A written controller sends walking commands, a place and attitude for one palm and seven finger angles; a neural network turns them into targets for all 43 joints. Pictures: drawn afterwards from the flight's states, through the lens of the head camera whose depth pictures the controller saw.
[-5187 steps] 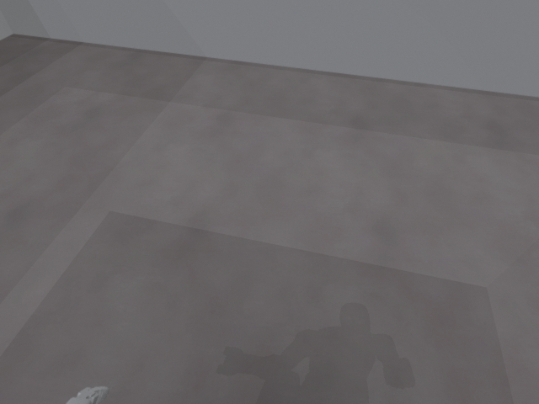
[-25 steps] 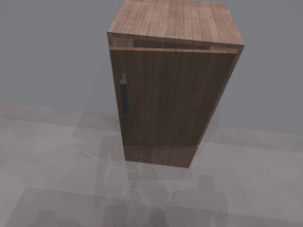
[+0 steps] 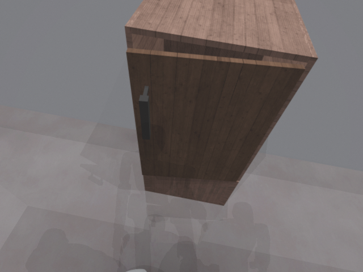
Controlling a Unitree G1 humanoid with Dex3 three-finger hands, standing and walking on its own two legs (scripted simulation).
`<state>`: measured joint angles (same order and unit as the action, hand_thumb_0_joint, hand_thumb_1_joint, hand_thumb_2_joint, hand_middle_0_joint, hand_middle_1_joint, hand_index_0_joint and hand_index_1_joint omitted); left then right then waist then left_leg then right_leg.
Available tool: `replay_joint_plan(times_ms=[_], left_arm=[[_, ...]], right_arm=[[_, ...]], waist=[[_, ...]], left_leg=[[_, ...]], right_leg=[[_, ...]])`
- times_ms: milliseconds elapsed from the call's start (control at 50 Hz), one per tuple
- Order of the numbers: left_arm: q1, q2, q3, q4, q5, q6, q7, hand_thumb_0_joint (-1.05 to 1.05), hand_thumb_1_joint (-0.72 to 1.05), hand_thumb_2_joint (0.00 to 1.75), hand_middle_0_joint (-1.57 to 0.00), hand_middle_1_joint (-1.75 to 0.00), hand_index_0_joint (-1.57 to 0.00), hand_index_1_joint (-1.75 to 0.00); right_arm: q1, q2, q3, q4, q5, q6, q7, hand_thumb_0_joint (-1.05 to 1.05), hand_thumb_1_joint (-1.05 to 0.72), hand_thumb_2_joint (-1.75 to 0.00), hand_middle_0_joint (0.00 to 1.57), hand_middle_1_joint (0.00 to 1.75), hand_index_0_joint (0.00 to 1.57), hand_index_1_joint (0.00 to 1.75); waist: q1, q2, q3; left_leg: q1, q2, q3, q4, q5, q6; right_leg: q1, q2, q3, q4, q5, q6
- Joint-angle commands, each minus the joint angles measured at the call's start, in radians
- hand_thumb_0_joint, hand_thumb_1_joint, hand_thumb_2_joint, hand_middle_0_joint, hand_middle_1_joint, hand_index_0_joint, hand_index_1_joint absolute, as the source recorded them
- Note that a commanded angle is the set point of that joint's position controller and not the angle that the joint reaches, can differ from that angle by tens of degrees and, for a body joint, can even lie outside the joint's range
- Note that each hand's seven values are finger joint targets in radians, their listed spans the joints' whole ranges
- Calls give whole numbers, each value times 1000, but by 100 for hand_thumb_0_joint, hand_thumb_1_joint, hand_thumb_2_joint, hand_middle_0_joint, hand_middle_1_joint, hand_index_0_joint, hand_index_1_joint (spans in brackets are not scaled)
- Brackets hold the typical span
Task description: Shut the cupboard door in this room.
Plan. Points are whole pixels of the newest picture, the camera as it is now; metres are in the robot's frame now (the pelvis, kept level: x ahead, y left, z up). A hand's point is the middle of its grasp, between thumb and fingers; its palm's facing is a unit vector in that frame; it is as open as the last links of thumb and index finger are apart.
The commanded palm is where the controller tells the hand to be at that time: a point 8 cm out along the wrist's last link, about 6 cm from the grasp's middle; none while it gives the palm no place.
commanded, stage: shuffle to correct the standing spot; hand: left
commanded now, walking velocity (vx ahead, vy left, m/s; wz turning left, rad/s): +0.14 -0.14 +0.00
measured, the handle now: (146, 113) +0.50 +0.14 +0.02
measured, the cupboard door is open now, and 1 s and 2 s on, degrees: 7 7 7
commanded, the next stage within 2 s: come to a stop and stand still in 0.14 s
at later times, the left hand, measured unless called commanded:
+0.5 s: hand (141, 269) +0.15 +0.10 -0.15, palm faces +0.04 -0.97 -0.23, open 7.3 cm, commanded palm none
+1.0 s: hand out of the picture +0.05 +0.19 -0.15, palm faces +0.06 -0.97 -0.25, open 7.4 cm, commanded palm none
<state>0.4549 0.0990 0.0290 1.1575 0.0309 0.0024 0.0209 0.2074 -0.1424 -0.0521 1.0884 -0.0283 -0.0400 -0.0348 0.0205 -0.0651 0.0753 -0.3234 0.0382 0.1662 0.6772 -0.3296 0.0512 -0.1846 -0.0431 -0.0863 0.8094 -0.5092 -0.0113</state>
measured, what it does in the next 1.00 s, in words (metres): steps on the spot: right foot, then left foot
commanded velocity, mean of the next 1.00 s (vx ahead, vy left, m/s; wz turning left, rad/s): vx -0.01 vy -0.04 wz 0.00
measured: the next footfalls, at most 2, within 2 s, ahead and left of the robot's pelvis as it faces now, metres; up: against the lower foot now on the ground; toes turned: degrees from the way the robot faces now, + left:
right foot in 0.34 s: +0.15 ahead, -0.20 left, +0.00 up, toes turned -7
left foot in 0.72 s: +0.09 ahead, +0.04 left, +0.00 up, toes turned +5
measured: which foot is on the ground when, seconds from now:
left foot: down 0.00-0.34, up 0.36-0.70, down 0.72-1.00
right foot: up 0.00-0.32, down 0.34-0.74, up 0.76-1.00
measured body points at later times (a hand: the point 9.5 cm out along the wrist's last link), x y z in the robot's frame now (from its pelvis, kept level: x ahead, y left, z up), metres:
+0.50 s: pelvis +0.08 -0.08 +0.01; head +0.12 -0.09 +0.46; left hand +0.15 +0.15 -0.13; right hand +0.08 -0.32 -0.15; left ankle +0.02 +0.04 -0.67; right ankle +0.11 -0.20 -0.72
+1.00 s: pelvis +0.05 -0.01 +0.02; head +0.04 -0.01 +0.47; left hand +0.04 +0.25 -0.13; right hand +0.11 -0.24 -0.13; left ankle +0.06 +0.04 -0.72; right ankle +0.03 -0.13 -0.66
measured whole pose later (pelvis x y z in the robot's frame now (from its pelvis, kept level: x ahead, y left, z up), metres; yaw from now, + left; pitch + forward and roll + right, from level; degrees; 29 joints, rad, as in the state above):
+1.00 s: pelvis +0.05 -0.01 +0.02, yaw +1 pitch -1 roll +0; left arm 0.33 0.21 0.04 1.00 0.04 0.06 0.01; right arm 0.29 -0.18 -0.01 0.91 -0.03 -0.01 -0.04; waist 0.02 0.02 -0.01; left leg -0.23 -0.05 0.14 0.49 -0.26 0.11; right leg -0.44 0.00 0.00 1.03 -0.37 -0.01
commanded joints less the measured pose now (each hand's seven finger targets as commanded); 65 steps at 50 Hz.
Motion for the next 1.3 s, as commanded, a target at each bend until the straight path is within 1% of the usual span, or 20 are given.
replay_joint_plan(times_ms=[0, 100, 220, 260, 280, 300, 320, 360, 440, 560, 660, 680, 700, 740, 800, 960, 1140, 1200, 1240, 1280], left_arm=[[-71, 73, 26, -102, 10, -6, -1, 0, 90, 90, -20, -30, -20, -30], [-27, 44, 30, -105, 1, 16, -23, 0, 90, 90, -20, -30, -20, -30], [-146, 66, 41, -156, 3, 15, -36, 0, 90, 90, -20, -30, -20, -30], [-77, 80, 45, -141, 2, 4, -33, 0, 90, 90, -20, -30, -20, -30], [-21, 117, 49, -120, 3, -10, -24, 0, 90, 90, -20, -30, -20, -30], [0, 202, 58, -107, 6, -28, -7, 0, 90, 90, -20, -30, -20, -30], [-15, 250, 55, -115, -6, -31, 0, 0, 90, 90, -20, -30, -20, -30], [-119, 237, 47, -134, -4, -33, 11, 0, 90, 90, -20, -30, -20, -30], [-148, 237, 57, -151, 1, -12, 31, 0, 90, 90, -20, -30, -20, -30], [-214, 252, 71, -206, 9, 5, 38, 0, 90, 90, -20, -30, -20, -30], [-260, 250, 68, -226, 5, 16, 26, 0, 90, 90, -20, -30, -20, -30], [-217, 239, 35, -196, -12, -3, 64, 0, 90, 90, -20, -30, -20, -30], [-193, 206, 15, -231, -18, 5, 55, 0, 90, 90, -20, -30, -20, -30], [-175, 169, -6, -223, -2, 28, 30, 0, 90, 90, -20, -30, -20, -30], [-173, 175, 8, -220, 6, 34, 2, 0, 90, 90, -20, -30, -20, -30], [-140, 164, 24, -238, 4, 42, -13, 0, 90, 90, -20, -30, -20, -30], [-177, 123, 2, -240, 2, 37, -15, 0, 90, 90, -20, -30, -20, -30], [-122, 108, -5, -207, -4, 24, -5, 0, 90, 90, -20, -30, -20, -30], [-100, 144, -7, -189, -5, 10, 9, 0, 90, 90, -20, -30, -20, -30], [-127, 175, -13, -184, -12, 0, 12, 0, 90, 90, -20, -30, -20, -30]], right_arm=[[225, -125, -11, 18, -2, -3, -21, 0, -90, -90, 20, 30, 20, 30], [128, -131, -15, -27, 1, -17, -20, 0, -90, -90, 20, 30, 20, 30], [131, -171, -48, -26, -10, 11, -14, 0, -90, -90, 20, 30, 20, 30], [108, -160, -41, -33, -10, 22, -11, 0, -90, -90, 20, 30, 20, 30], [125, -132, -34, -28, -4, 24, -5, 0, -90, -90, 20, 30, 20, 30], [165, -55, -16, -32, 5, 24, 1, 0, -90, -90, 20, 30, 20, 30], [157, -28, -4, -50, 19, 38, 1, 0, -90, -90, 20, 30, 20, 30], [142, -38, -8, -41, 24, 58, -3, 0, -90, -90, 20, 30, 20, 30], [101, -60, -12, -31, 20, 70, -2, 0, -90, -90, 20, 30, 20, 30], [41, -68, -22, -88, 13, 91, 18, 0, -90, -90, 20, 30, 20, 30], [112, -60, -13, -85, 15, 61, 21, 0, -90, -90, 20, 30, 20, 30], [121, -167, -21, -140, 21, 38, 27, 0, -90, -90, 20, 30, 20, 30], [69, -149, -12, -182, 6, 29, 27, 0, -90, -90, 20, 30, 20, 30], [-6, -189, 6, -240, -10, 36, 24, 0, -90, -90, 20, 30, 20, 30], [56, -213, 6, -241, -8, 35, 3, 0, -90, -90, 20, 30, 20, 30], [169, -195, 9, -218, -5, 9, -24, 0, -90, -90, 20, 30, 20, 30], [180, -196, 7, -173, -9, 24, -5, 0, -90, -90, 20, 30, 20, 30], [170, -197, 6, -153, 0, 33, 3, 0, -90, -90, 20, 30, 20, 30], [153, -137, 21, -143, 9, 33, 12, 0, -90, -90, 20, 30, 20, 30], [155, -99, 36, -132, 7, 38, 17, 0, -90, -90, 20, 30, 20, 30]], waist=[[-75, 167, 83], [-15, 179, -20], [-41, 231, 20], [3, 200, -7], [25, 115, -49], [23, -120, -101], [14, -184, -138], [-3, -211, -101], [24, -75, -131], [11, -101, -111], [-38, -82, -138], [-78, 216, -309], [-36, 374, -263], [-9, 462, -69], [-20, 161, 77], [-32, 95, -58], [-55, 162, -56], [-27, 124, -58], [-14, 29, -17], [-43, -11, 3]], left_leg=[[131, 393, -453, -434, 288, 168], [119, 283, -195, -414, 366, 117], [86, 272, -169, -371, 237, 78], [47, 217, -138, -262, 197, 30], [27, 144, -91, -153, 142, -15], [-81, 54, -30, 10, -49, -64], [-37, 20, -79, 92, -270, -72], [-17, 28, -133, 196, -278, -70], [-107, -11, -146, 296, -235, -89], [-73, -11, -165, 283, -148, -98], [166, -29, -93, -153, 58, -84], [197, 31, -79, -219, 118, -84], [147, 95, -199, -309, 85, -54], [-29, 169, -370, -442, -121, 20], [-25, 231, -430, -446, 29, 69], [199, 282, -381, -384, 443, 133], [94, 219, -377, -449, -14, 132], [-1, 183, -343, -421, -172, 87], [-131, 88, -259, -355, -181, 18], [-7, -1, -161, -258, -112, -18]], right_leg=[[-411, -55, 119, 422, 51, -6], [-302, -65, 63, 188, 166, 30], [-184, -27, -34, -139, 214, 36], [-43, 0, -60, -283, 312, 32], [60, -28, -19, -371, 394, 31], [166, -213, 179, -418, 612, -17], [100, -341, 258, -472, 775, -88], [17, -333, 263, -454, 955, -148], [147, -335, 192, -364, 1195, -191], [13, -334, 168, -431, 858, -188], [-98, -246, 137, -385, 459, -102], [51, -199, 137, -240, 565, -70], [-38, -99, 55, -170, 232, -32], [-148, 13, 0, -91, 55, -5], [-306, 17, 94, 138, 78, -11], [-407, 16, 134, 267, 139, 8], [-236, 21, 64, -51, 49, -6], [-64, 36, 53, -286, 143, -17], [47, -36, 192, -441, 123, -57], [-158, -124, 317, -528, -124, -111]])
